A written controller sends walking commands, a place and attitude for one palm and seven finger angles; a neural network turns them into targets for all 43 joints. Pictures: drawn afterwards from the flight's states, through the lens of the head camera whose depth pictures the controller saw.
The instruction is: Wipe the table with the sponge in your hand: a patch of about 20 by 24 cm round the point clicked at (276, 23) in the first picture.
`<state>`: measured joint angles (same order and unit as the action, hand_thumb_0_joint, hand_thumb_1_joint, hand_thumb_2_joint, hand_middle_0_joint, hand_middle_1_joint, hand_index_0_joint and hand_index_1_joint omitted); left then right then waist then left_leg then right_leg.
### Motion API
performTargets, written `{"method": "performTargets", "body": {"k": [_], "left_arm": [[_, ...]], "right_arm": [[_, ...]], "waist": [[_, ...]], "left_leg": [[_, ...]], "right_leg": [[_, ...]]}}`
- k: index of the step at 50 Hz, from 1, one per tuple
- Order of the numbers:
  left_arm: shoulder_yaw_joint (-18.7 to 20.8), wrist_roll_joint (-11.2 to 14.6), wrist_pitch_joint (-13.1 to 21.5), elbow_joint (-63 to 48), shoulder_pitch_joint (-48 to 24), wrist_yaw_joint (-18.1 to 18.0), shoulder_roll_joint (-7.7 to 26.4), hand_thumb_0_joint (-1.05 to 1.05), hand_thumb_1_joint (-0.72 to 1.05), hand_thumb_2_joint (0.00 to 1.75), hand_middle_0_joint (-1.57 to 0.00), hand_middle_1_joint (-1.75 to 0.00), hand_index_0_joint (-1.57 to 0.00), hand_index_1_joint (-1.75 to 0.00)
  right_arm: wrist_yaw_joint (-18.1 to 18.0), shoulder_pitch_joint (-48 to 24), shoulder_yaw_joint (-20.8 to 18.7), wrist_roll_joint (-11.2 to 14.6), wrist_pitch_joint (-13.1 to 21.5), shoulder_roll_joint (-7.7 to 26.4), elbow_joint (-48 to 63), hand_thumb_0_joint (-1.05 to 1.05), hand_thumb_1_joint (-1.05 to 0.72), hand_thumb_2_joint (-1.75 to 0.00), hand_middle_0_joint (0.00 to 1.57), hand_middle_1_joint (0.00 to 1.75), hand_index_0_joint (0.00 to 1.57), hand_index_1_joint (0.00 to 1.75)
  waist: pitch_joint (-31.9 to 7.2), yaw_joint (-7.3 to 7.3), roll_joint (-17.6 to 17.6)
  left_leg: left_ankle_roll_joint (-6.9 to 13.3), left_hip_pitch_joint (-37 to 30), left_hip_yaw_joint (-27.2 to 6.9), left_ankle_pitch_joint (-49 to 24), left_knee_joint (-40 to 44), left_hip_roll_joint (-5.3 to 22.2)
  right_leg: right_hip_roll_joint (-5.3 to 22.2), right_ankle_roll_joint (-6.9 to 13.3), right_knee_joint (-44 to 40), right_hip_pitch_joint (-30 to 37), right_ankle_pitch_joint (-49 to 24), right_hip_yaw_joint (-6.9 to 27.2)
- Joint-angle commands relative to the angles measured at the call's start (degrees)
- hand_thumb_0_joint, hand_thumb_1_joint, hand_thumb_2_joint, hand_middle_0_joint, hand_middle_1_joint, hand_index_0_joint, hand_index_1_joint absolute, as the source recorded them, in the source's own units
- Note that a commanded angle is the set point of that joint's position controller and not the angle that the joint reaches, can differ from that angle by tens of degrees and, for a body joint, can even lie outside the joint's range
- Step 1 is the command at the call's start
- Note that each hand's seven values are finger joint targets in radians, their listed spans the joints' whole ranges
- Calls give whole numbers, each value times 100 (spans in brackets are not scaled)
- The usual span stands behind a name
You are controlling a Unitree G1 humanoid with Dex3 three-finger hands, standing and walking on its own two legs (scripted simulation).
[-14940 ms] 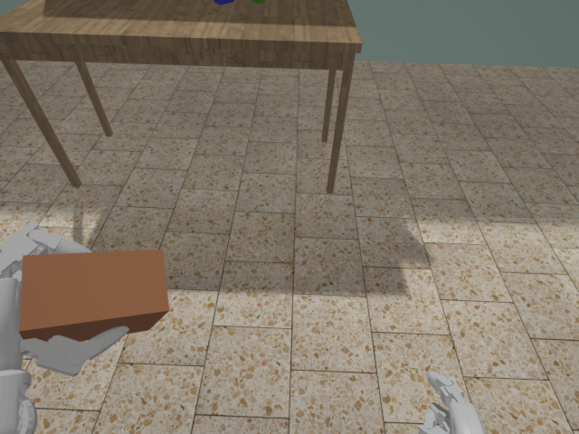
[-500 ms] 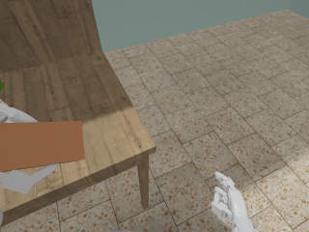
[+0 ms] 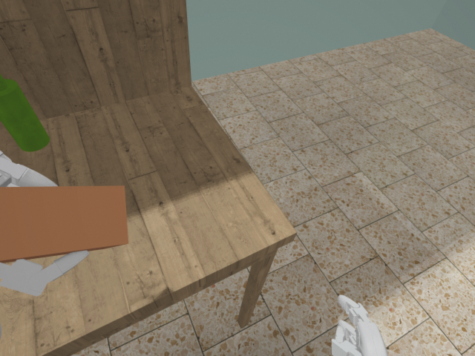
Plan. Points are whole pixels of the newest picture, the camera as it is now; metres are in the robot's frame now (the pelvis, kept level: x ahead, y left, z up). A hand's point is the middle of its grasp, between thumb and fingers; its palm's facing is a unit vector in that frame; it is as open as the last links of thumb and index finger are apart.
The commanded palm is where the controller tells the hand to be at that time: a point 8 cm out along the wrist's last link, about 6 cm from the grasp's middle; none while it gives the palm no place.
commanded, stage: come to a stop and stand still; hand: left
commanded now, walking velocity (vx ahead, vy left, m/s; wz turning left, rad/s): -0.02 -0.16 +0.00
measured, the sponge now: (77, 223) +0.24 +0.20 +0.17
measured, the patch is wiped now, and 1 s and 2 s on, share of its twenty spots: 0.00 0.00 0.00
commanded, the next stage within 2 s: look again from close up in 0.66 s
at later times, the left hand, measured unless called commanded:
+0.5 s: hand (45, 244) +0.21 +0.22 +0.18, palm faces +0.41 -0.84 -0.36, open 10.2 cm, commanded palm +0.15 +0.26 +0.18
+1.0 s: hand (7, 199) +0.25 +0.28 +0.19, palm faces +0.43 -0.79 -0.43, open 10.2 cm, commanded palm +0.18 +0.28 +0.18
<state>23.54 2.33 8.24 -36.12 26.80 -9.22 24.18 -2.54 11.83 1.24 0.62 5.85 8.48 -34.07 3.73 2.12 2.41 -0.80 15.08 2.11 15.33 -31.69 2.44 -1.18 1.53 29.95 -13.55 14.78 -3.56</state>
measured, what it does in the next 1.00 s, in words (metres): stands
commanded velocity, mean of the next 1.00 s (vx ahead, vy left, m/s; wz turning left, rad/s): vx -0.01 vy -0.03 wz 0.00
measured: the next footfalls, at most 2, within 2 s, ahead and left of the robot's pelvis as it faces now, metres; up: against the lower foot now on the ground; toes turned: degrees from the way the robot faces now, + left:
none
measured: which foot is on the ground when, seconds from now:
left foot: down 0.00-1.00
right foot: down 0.00-1.00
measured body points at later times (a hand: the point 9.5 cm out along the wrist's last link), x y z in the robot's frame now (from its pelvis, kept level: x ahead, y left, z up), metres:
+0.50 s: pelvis -0.01 -0.01 +0.01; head -0.02 -0.02 +0.46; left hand +0.18 +0.26 +0.20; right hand +0.16 -0.25 -0.06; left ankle +0.02 +0.12 -0.73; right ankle +0.01 -0.10 -0.73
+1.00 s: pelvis +0.02 +0.00 +0.00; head +0.05 +0.00 +0.45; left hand +0.22 +0.32 +0.21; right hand +0.18 -0.23 -0.08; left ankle +0.02 +0.12 -0.73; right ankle +0.01 -0.10 -0.73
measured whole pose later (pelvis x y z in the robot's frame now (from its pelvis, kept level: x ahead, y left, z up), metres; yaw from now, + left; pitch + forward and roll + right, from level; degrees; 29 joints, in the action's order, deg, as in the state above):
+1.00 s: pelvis +0.02 +0.00 +0.00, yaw +0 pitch +2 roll -1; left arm 24.8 7.0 14.5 -19.1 20.4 -7.7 28.2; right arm 0.1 14.2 1.2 2.7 10.1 14.4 -33.0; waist 0.6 -0.7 -1.3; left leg -0.3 16.3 2.3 15.0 -28.9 2.0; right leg -1.0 1.6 26.9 -14.7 14.7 -3.3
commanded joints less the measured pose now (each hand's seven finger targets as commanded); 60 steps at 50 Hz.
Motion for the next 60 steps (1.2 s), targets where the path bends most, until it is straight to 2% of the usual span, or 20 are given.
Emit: {"method": "performTargets", "body": {"k": [1,3,7,11,14,18,23,27,37,38,39,42,43,46,49,52,53,54,58,60], "left_arm": [[412,120,161,-314,412,3,364,0,10,130,-120,-160,-120,-160],[207,180,-1,87,531,53,163,0,10,130,-120,-160,-120,-160],[32,117,-110,-52,-472,67,281,0,10,130,-120,-160,-120,-160],[-181,8,-80,-566,-1438,-23,309,0,10,130,-120,-160,-120,-160],[-102,-73,-45,-839,-1594,-125,445,0,10,130,-120,-160,-120,-160],[51,-47,-48,-579,-828,-171,443,0,10,130,-120,-160,-120,-160],[90,89,-114,-28,-94,-100,290,0,10,130,-120,-160,-120,-160],[59,122,-135,-69,-282,-65,338,0,10,130,-120,-160,-120,-160],[65,98,-57,-610,-495,-133,470,0,10,130,-120,-160,-120,-160],[1550,214,981,-2076,-5671,-18,5191,0,10,130,-120,-160,-120,-160],[1460,136,696,439,-3366,39,2200,0,10,130,-120,-160,-120,-160],[961,260,652,1076,-1857,77,1802,0,10,130,-120,-160,-120,-160],[897,277,641,1504,-1266,127,1659,0,10,130,-120,-160,-120,-160],[246,499,845,1009,-147,217,927,0,10,130,-120,-160,-120,-160],[61,530,895,775,117,202,710,0,10,130,-120,-160,-120,-160],[639,458,1131,145,-574,123,1421,0,10,130,-120,-160,-120,-160],[986,416,1145,-127,-1066,64,1959,0,10,130,-120,-160,-120,-160],[706,386,1183,-153,-1126,86,1552,0,10,130,-120,-160,-120,-160],[771,309,1036,-505,-1510,-12,1873,0,10,130,-120,-160,-120,-160],[516,287,1052,-775,-1380,14,1554,0,10,130,-120,-160,-120,-160]], "right_arm": [[4,-450,-372,12,237,950,796,0,-90,-90,20,30,20,30],[-28,-477,-364,19,141,987,774,0,-90,-90,20,30,20,30],[-141,-678,-257,21,49,928,816,0,-90,-90,20,30,20,30],[-226,-786,-215,20,137,893,892,0,-90,-90,20,30,20,30],[-257,-790,-219,-5,227,888,904,0,-90,-90,20,30,20,30],[-200,-675,-261,-29,228,886,883,0,-90,-90,20,30,20,30],[-152,-660,-308,6,83,916,888,0,-90,-90,20,30,20,30],[-158,-716,-332,54,23,972,930,0,-90,-90,20,30,20,30],[-182,-749,-354,40,69,1001,917,0,-90,-90,20,30,20,30],[-630,45,623,517,-62,1193,1483,0,-90,-90,20,30,20,30],[-557,-118,-255,396,228,736,1018,0,-90,-90,20,30,20,30],[-124,-299,-220,103,479,1212,906,0,-90,-90,20,30,20,30],[-44,-285,-240,96,520,1294,782,0,-90,-90,20,30,20,30],[239,-68,-306,173,708,1252,904,0,-90,-90,20,30,20,30],[345,-90,-355,234,829,1229,938,0,-90,-90,20,30,20,30],[302,-138,-372,145,928,1328,861,0,-90,-90,20,30,20,30],[277,-284,-398,145,926,1464,853,0,-90,-90,20,30,20,30],[226,-183,-351,106,895,1274,738,0,-90,-90,20,30,20,30],[269,-326,-402,108,921,1411,658,0,-90,-90,20,30,20,30],[314,-69,-421,89,926,1312,599,0,-90,-90,20,30,20,30]], "waist": [[-1279,-163,-507],[-1156,-123,-400],[-836,-176,-485],[-575,-189,-847],[-523,-206,-1213],[-700,-227,-1055],[-849,-205,-344],[-823,-196,-100],[-945,-234,-488],[-89,-80,-1182],[-423,-254,-301],[-754,-463,-349],[-976,-461,-654],[-1152,-574,-358],[-1099,-584,7],[-1241,-530,468],[-1483,-498,159],[-1314,-442,129],[-1659,-421,-939],[-1609,-426,-1262]], "left_leg": [[-27,-107,-382,-1648,787,606],[-73,-155,-393,-1541,981,602],[28,-66,-490,-401,1526,703],[127,208,-550,1161,1935,613],[180,407,-539,1564,1989,495],[103,170,-307,819,1604,251],[77,-157,-168,-214,1035,164],[109,-376,-135,-468,801,133],[144,-615,-164,-929,879,105],[386,3,-290,282,1199,-148],[314,-422,-224,14,922,273],[209,-351,-332,-46,432,14],[212,-469,-269,42,409,41],[241,-176,-356,-709,380,-33],[258,-363,-459,-1349,498,16],[211,-309,-532,-1729,375,-57],[237,-515,-581,-1592,400,-60],[235,-403,-620,-1984,430,-22],[214,-838,-809,-2969,324,89],[88,-1066,-903,-4194,238,251]], "right_leg": [[112,-36,-696,942,-1498,221],[119,-38,-738,717,-1487,242],[49,-201,-918,451,-721,285],[63,-185,-1083,534,-203,386],[92,-142,-1170,736,-105,462],[229,-51,-1468,768,-126,579],[455,-28,-1705,605,-385,738],[535,-56,-1791,347,-456,810],[499,-89,-1500,622,-1126,628],[149,-479,-1329,795,19,343],[371,-202,-1235,118,895,332],[754,139,-1387,-165,151,1002],[746,157,-1282,-217,271,1014],[826,108,-920,225,-834,814],[663,-25,-683,115,-1454,533],[688,-45,-475,360,-2117,545],[660,-55,-359,258,-1782,640],[687,-40,-316,430,-2088,457],[678,-29,-61,458,-2072,512],[652,-62,-101,392,-1991,281]]}}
